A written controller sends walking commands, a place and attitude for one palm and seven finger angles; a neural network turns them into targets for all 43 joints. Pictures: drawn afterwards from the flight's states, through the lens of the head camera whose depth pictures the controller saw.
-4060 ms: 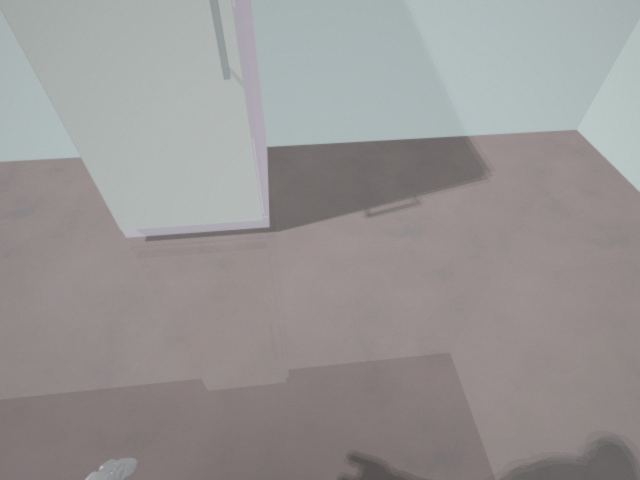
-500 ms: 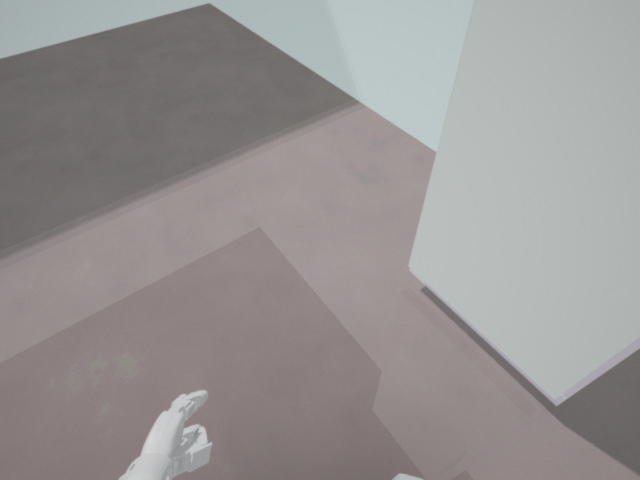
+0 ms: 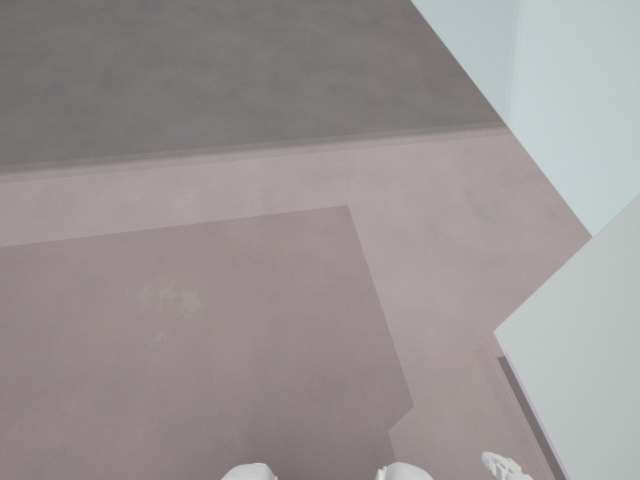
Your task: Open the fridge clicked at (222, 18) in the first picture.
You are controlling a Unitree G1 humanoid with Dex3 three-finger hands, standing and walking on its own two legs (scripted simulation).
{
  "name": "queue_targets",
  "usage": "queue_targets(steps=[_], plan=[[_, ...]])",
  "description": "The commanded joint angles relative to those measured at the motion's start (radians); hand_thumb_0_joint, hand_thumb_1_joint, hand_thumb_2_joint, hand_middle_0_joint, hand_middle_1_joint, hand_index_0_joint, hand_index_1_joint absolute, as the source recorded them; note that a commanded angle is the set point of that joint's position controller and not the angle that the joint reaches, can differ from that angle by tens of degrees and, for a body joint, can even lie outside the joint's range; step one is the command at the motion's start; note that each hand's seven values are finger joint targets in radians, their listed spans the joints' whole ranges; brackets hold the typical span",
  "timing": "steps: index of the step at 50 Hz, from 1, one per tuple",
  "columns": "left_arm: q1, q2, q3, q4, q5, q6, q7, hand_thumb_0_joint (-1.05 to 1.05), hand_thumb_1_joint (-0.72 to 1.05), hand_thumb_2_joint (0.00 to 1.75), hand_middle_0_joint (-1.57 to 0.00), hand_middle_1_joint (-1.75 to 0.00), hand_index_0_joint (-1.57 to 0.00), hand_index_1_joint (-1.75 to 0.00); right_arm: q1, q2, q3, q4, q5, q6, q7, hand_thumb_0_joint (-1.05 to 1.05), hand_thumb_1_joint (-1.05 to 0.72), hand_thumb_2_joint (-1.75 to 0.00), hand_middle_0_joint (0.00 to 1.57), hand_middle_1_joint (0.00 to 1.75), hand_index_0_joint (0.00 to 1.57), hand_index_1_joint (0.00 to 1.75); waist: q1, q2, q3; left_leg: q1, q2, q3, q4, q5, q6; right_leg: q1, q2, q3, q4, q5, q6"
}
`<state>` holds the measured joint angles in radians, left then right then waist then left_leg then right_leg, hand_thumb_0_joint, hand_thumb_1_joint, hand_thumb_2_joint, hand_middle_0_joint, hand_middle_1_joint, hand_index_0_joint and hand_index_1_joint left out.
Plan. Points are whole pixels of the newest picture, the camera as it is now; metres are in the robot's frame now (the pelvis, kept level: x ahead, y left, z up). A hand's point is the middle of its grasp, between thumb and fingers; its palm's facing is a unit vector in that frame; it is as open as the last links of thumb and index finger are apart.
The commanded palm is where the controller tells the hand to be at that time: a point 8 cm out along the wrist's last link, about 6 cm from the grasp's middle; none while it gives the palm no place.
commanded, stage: walk to a spot facing it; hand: right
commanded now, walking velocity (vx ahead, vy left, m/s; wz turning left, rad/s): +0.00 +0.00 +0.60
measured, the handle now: out of the picture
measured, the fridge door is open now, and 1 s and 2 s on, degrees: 0 0 0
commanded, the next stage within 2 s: turn to face it in 1.78 s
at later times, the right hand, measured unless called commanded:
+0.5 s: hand out of the picture +0.15 -0.25 -0.16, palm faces -0.25 +0.95 -0.18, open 7.4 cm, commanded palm none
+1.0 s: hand (416, 440) +0.20 -0.12 -0.14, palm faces -0.57 +0.78 -0.26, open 7.4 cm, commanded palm none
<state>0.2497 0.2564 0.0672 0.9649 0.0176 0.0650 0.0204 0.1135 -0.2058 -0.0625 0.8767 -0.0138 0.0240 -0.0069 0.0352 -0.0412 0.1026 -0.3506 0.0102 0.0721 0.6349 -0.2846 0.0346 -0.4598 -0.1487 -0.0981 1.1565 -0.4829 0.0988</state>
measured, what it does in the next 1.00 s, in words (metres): steps on the spot, turning left: right foot, then left foot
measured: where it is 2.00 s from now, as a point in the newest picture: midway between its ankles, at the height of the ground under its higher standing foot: outside the picture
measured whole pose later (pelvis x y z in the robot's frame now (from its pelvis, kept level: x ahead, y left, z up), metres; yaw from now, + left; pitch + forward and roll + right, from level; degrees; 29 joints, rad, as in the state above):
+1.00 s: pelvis +0.00 -0.02 +0.01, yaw +37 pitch +1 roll -1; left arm 0.19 0.24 0.06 0.93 0.02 0.06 0.01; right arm 0.15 -0.20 -0.05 0.91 -0.01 0.03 0.00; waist 0.02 -0.04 0.07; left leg -0.24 -0.02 0.00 0.51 -0.28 0.04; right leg -0.50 -0.12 -0.06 1.04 -0.40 0.12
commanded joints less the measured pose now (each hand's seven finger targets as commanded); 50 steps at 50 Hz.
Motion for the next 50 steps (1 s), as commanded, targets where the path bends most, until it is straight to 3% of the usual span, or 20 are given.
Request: queue_targets(steps=[1, 7, 10, 11, 12, 13, 15, 17, 18, 28, 34, 36, 37, 38, 39, 40, 42, 44, 46, 50], plan=[[-0.004, 0.046, 0.005, -0.1, 0.004, -0.029, 0.001, 0.0, 0.9, 0.9, -0.2, -0.3, -0.2, -0.3, 0.017, -0.196, -0.05, -0.061, -0.006, -0.014, -0.014, 0.0, -0.9, -0.9, 0.2, 0.3, 0.2, 0.3, -0.024, 0.17, -0.153, 0.114, 0.224, -0.267, -0.253, 0.483, 0.134, -0.035, 0.014, 0.036, -0.083, 0.068, 0.007], [-0.027, 0.042, 0.004, -0.135, -0.009, -0.044, 0.001, 0.0, 0.9, 0.9, -0.2, -0.3, -0.2, -0.3, 0.008, -0.221, -0.058, -0.071, -0.013, -0.002, -0.006, 0.0, -0.9, -0.9, 0.2, 0.3, 0.2, 0.3, -0.03, 0.217, -0.168, 0.094, 0.2, -0.351, -0.228, 0.405, 0.132, 0.075, 0.073, 0.022, -0.354, 0.069, -0.012], [0.055, 0.05, 0.007, -0.121, -0.01, -0.058, 0.009, 0.0, 0.9, 0.9, -0.2, -0.3, -0.2, -0.3, -0.027, -0.207, -0.059, -0.088, -0.002, 0.012, -0.002, 0.0, -0.9, -0.9, 0.2, 0.3, 0.2, 0.3, 0.016, 0.2, -0.175, -0.003, 0.141, -0.358, -0.147, 0.328, 0.063, 0.267, 0.095, 0.0, -0.633, 0.227, -0.025], [0.091, 0.098, 0.014, -0.116, -0.006, -0.069, 0.013, 0.0, 0.9, 0.9, -0.2, -0.3, -0.2, -0.3, -0.023, -0.159, -0.049, -0.104, 0.005, 0.017, 0.001, 0.0, -0.9, -0.9, 0.2, 0.3, 0.2, 0.3, 0.031, 0.048, -0.189, -0.092, 0.059, -0.299, -0.035, 0.19, 0.01, 0.367, -0.007, 0.109, -0.783, 0.239, -0.06], [0.078, 0.196, 0.032, -0.136, 0.005, -0.07, 0.008, 0.0, 0.9, 0.9, -0.2, -0.3, -0.2, -0.3, 0.02, -0.094, -0.038, -0.12, 0.011, 0.021, 0.012, 0.0, -0.9, -0.9, 0.2, 0.3, 0.2, 0.3, 0.011, -0.27, -0.18, -0.25, -0.077, -0.149, 0.206, -0.198, -0.059, 0.411, -0.273, 0.385, -0.891, 0.31, -0.148], [0.045, 0.215, 0.033, -0.145, 0.01, -0.069, 0.011, 0.0, 0.9, 0.9, -0.2, -0.3, -0.2, -0.3, 0.021, -0.116, -0.045, -0.114, -0.008, 0.024, 0.013, 0.0, -0.9, -0.9, 0.2, 0.3, 0.2, 0.3, 0.013, -0.296, -0.153, -0.262, -0.044, -0.133, 0.429, -0.315, -0.083, 0.319, -0.383, 0.454, -0.925, 0.286, -0.213], [-0.071, 0.134, 0.011, -0.176, 0.012, -0.078, 0.014, 0.0, 0.9, 0.9, -0.2, -0.3, -0.2, -0.3, 0.033, -0.143, -0.068, -0.08, -0.016, 0.023, 0.029, 0.0, -0.9, -0.9, 0.2, 0.3, 0.2, 0.3, -0.039, -0.122, -0.073, -0.239, -0.003, -0.134, 0.597, -0.178, -0.093, 0.211, -0.265, 0.285, -0.915, 0.261, -0.2], [-0.11, 0.099, 0.006, -0.179, 0.006, -0.084, 0.016, 0.0, 0.9, 0.9, -0.2, -0.3, -0.2, -0.3, 0.073, -0.119, -0.064, -0.058, -0.014, 0.028, 0.039, 0.0, -0.9, -0.9, 0.2, 0.3, 0.2, 0.3, -0.056, -0.103, -0.089, -0.244, 0.02, -0.102, 0.639, -0.091, -0.109, 0.249, -0.197, 0.112, -0.884, 0.373, -0.177], [-0.078, 0.091, 0.007, -0.17, 0.006, -0.085, 0.016, 0.0, 0.9, 0.9, -0.2, -0.3, -0.2, -0.3, 0.07, -0.108, -0.061, -0.056, -0.013, 0.032, 0.04, 0.0, -0.9, -0.9, 0.2, 0.3, 0.2, 0.3, -0.041, -0.101, -0.101, -0.233, 0.021, -0.094, 0.64, -0.072, -0.117, 0.278, -0.18, 0.078, -0.871, 0.42, -0.177], [0.069, 0.109, 0.036, -0.08, 0.007, -0.077, 0.008, 0.0, 0.9, 0.9, -0.2, -0.3, -0.2, -0.3, -0.015, -0.064, -0.044, -0.075, -0.008, 0.038, 0.038, 0.0, -0.9, -0.9, 0.2, 0.3, 0.2, 0.3, 0.027, -0.143, -0.121, -0.196, 0.067, -0.012, 0.349, -0.16, -0.123, 0.435, -0.256, -0.021, -0.836, 0.548, -0.221], [0.049, 0.136, 0.056, -0.058, 0.011, -0.069, -0.007, 0.0, 0.9, 0.9, -0.2, -0.3, -0.2, -0.3, 0.015, -0.05, -0.036, -0.066, -0.006, 0.016, 0.027, 0.0, -0.9, -0.9, 0.2, 0.3, 0.2, 0.3, 0.011, -0.182, -0.167, -0.027, 0.027, 0.048, 0.053, -0.137, -0.076, 0.409, -0.279, -0.108, -0.719, 0.629, -0.187], [0.038, 0.128, 0.054, -0.061, 0.004, -0.066, -0.013, 0.0, 0.9, 0.9, -0.2, -0.3, -0.2, -0.3, 0.102, -0.086, -0.042, -0.04, -0.007, 0.001, 0.018, 0.0, -0.9, -0.9, 0.2, 0.3, 0.2, 0.3, -0.042, -0.1, -0.201, 0.165, 0.027, 0.049, -0.191, 0.087, -0.048, 0.32, -0.244, -0.172, -0.551, 0.567, -0.112], [0.054, 0.077, 0.043, -0.082, -0.004, -0.059, -0.02, 0.0, 0.9, 0.9, -0.2, -0.3, -0.2, -0.3, 0.155, -0.186, -0.055, -0.027, -0.017, -0.014, 0.006, 0.0, -0.9, -0.9, 0.2, 0.3, 0.2, 0.3, -0.072, 0.139, -0.22, 0.359, 0.189, -0.164, -0.277, 0.29, 0.016, 0.097, -0.168, -0.197, -0.353, 0.316, -0.049], [-0.007, 0.013, 0.015, -0.14, -0.001, -0.053, -0.023, 0.0, 0.9, 0.9, -0.2, -0.3, -0.2, -0.3, 0.209, -0.282, -0.073, -0.011, -0.011, -0.021, -0.006, 0.0, -0.9, -0.9, 0.2, 0.3, 0.2, 0.3, -0.099, 0.359, -0.201, 0.403, 0.398, -0.453, -0.272, 0.662, 0.124, -0.168, -0.025, -0.136, -0.13, -0.152, -0.004], [-0.062, 0.034, 0.014, -0.157, -0.004, -0.037, -0.005, 0.0, 0.9, 0.9, -0.2, -0.3, -0.2, -0.3, 0.232, -0.287, -0.079, -0.003, 0.001, -0.013, -0.015, 0.0, -0.9, -0.9, 0.2, 0.3, 0.2, 0.3, -0.124, 0.298, -0.194, 0.326, 0.405, -0.428, -0.275, 0.666, 0.177, -0.174, -0.018, 0.009, -0.037, -0.171, -0.014], [-0.075, 0.029, 0.015, -0.151, -0.004, -0.035, 0.001, 0.0, 0.9, 0.9, -0.2, -0.3, -0.2, -0.3, 0.162, -0.27, -0.08, -0.01, -0.001, -0.012, -0.018, 0.0, -0.9, -0.9, 0.2, 0.3, 0.2, 0.3, -0.09, 0.32, -0.16, 0.314, 0.354, -0.414, -0.277, 0.593, 0.172, -0.213, -0.013, 0.05, 0.009, -0.12, -0.013], [-0.069, 0.055, 0.021, -0.117, 0.003, -0.031, -0.001, 0.0, 0.9, 0.9, -0.2, -0.3, -0.2, -0.3, 0.056, -0.188, -0.058, -0.038, 0.001, -0.007, -0.019, 0.0, -0.9, -0.9, 0.2, 0.3, 0.2, 0.3, -0.048, 0.201, -0.112, 0.243, 0.255, -0.288, -0.262, 0.513, 0.132, -0.171, -0.022, 0.07, 0.006, 0.046, -0.003], [-0.022, 0.05, 0.02, -0.095, 0.006, -0.029, -0.002, 0.0, 0.9, 0.9, -0.2, -0.3, -0.2, -0.3, 0.033, -0.181, -0.049, -0.048, 0.0, -0.015, -0.013, 0.0, -0.9, -0.9, 0.2, 0.3, 0.2, 0.3, -0.023, 0.185, -0.128, 0.225, 0.216, -0.235, -0.251, 0.567, 0.114, -0.12, -0.001, 0.05, -0.035, 0.096, 0.011], [-0.037, 0.053, 0.019, -0.097, 0.005, -0.027, 0.0, 0.0, 0.9, 0.9, -0.2, -0.3, -0.2, -0.3, 0.052, -0.191, -0.049, -0.042, 0.0, -0.017, -0.01, 0.0, -0.9, -0.9, 0.2, 0.3, 0.2, 0.3, -0.031, 0.178, -0.128, 0.217, 0.21, -0.264, -0.255, 0.555, 0.125, -0.104, 0.018, 0.051, -0.067, 0.1, 0.016], [-0.091, 0.06, 0.014, -0.129, 0.008, -0.037, -0.007, 0.0, 0.9, 0.9, -0.2, -0.3, -0.2, -0.3, 0.09, -0.206, -0.055, -0.029, -0.003, -0.018, -0.003, 0.0, -0.9, -0.9, 0.2, 0.3, 0.2, 0.3, -0.055, 0.188, -0.131, 0.247, 0.203, -0.354, -0.299, 0.301, 0.147, -0.102, 0.038, 0.044, -0.182, 0.09, 0.018]])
